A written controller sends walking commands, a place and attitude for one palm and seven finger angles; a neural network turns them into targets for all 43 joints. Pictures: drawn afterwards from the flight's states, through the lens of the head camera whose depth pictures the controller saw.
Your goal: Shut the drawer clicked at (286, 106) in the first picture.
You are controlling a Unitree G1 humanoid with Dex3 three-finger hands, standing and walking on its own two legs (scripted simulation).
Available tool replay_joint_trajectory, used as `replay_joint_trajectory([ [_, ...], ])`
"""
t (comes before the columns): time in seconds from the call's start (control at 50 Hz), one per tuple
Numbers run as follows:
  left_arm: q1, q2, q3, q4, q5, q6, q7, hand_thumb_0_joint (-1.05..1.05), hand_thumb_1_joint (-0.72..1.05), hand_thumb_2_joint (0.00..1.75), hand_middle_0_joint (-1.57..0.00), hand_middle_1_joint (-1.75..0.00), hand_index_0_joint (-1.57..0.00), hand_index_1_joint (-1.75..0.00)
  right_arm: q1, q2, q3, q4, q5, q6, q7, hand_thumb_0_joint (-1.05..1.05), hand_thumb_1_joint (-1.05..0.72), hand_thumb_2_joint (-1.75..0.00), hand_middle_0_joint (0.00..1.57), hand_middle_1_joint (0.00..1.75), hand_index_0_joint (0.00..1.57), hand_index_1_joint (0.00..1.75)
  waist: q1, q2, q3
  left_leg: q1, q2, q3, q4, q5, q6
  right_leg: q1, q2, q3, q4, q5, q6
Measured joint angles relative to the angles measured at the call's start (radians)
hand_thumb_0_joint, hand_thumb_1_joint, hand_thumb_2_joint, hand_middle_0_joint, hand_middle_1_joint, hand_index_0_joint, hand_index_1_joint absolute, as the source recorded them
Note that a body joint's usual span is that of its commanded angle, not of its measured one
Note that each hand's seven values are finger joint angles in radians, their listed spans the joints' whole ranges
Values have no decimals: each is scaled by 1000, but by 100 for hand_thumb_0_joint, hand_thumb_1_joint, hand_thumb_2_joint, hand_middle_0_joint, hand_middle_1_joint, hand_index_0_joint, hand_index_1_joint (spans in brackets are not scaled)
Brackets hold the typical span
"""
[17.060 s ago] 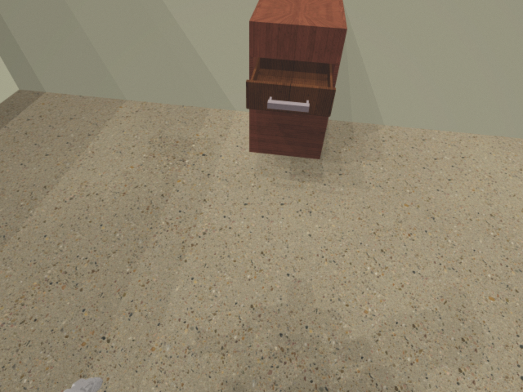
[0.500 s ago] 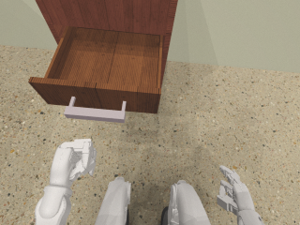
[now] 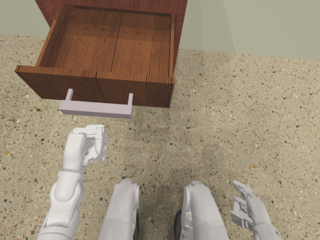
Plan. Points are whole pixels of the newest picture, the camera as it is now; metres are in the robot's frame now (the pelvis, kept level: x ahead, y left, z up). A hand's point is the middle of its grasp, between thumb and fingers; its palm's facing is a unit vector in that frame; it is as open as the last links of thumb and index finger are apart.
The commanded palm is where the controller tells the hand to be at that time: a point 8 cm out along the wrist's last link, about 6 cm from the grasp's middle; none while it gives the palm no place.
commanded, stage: bring the fist close to the handle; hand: left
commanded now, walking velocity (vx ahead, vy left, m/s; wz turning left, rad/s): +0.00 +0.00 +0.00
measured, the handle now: (99, 102) +0.46 +0.19 -0.03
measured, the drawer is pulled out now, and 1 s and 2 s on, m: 0.25 0.25 0.13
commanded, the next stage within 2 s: push the drawer shut in 0.68 s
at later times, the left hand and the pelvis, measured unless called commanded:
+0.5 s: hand (109, 143) +0.34 +0.14 -0.03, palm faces -0.07 -1.00 -0.04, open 3.3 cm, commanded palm +0.33 +0.19 -0.03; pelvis -0.01 +0.00 -0.02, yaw -1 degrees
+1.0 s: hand (111, 133) +0.37 +0.14 -0.02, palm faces -0.05 -1.00 -0.05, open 3.3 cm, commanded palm +0.36 +0.18 -0.03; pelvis -0.01 +0.00 -0.02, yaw +0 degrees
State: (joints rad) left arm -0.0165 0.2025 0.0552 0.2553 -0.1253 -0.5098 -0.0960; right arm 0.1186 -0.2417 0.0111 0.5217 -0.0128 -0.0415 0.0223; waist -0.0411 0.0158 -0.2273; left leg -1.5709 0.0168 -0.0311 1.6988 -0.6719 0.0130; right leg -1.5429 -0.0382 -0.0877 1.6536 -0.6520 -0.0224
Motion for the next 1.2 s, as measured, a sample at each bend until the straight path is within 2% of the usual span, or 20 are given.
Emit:
replay_joint_trajectory([
  [0.1,-30,-1,4,28,-5,17,-12,2,90,90,-140,-160,-140,-160,-4,-2,1,-5,2,15,-2,1,-90,-90,21,30,20,30,-4,2,2,-25,2,0,19,-4,-1,-26,2,0,18,-2,-1],
  [0.22,-81,5,35,71,-7,-10,1,2,90,90,-140,-160,-140,-160,-6,-6,1,4,-3,21,-2,1,-90,-90,21,30,20,30,-8,-3,0,-60,4,-4,44,-8,-4,-62,3,-2,45,-7,-5],
  [0.3,-127,22,51,111,-8,-21,-12,2,90,90,-140,-160,-140,-160,-7,-11,0,9,-4,27,-1,1,-90,-90,21,30,20,30,-11,-4,0,-88,4,-9,68,-12,-7,-89,3,-7,69,-12,-9],
  [0.46,-103,22,50,45,-28,19,-35,2,90,90,-140,-160,-140,-160,-3,-15,-7,-3,5,52,3,1,-90,-90,21,30,20,30,-10,6,13,-102,7,-8,83,-16,-7,-104,6,-5,82,-12,-9],
  [0.6,-91,8,28,49,-12,17,-4,2,90,90,-140,-160,-140,-160,-2,-12,0,3,6,52,0,1,-90,-90,21,30,20,30,0,6,6,-87,4,-2,64,-6,-5,-92,4,0,69,-6,-8],
  [0.72,-133,14,36,90,-5,4,-1,2,90,90,-140,-160,-140,-160,-11,-7,3,3,4,44,-4,1,-90,-90,21,30,20,30,-7,0,3,-100,3,-9,75,-5,-10,-102,3,-7,77,-5,-12],
  [0.84,-145,22,40,91,-5,17,-10,2,90,90,-140,-160,-140,-160,-13,-11,2,-5,6,53,-6,1,-90,-90,21,30,20,30,-11,1,6,-102,5,-11,79,-7,-9,-103,5,-7,79,-5,-11],
  [1.04,-230,31,47,133,3,21,12,2,90,91,-140,-160,-140,-160,-7,-18,4,10,1,49,-11,1,-90,-90,21,30,20,30,-21,8,10,-111,1,-9,77,-2,-6,-111,2,-6,76,-2,-7],
  [1.2,-283,36,58,197,10,12,6,-4,86,94,-140,-160,-140,-160,9,-19,8,23,1,59,-15,1,-90,-90,21,30,20,30,-23,5,18,-116,-1,-8,75,5,-4,-115,0,-5,75,4,-6],
])
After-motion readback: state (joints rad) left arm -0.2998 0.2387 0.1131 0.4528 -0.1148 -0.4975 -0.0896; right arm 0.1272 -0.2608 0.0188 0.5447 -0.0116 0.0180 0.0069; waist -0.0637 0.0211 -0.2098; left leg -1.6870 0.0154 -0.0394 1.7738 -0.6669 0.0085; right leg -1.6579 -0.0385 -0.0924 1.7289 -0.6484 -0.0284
